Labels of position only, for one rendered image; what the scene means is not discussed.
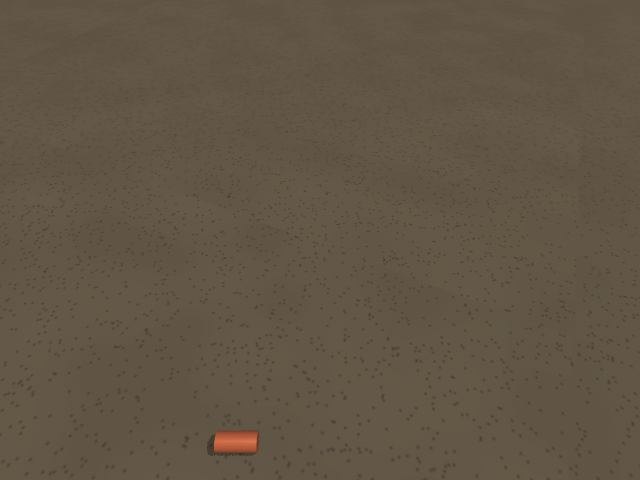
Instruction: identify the can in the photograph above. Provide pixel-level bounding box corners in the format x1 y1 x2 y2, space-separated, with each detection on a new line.
214 431 259 453

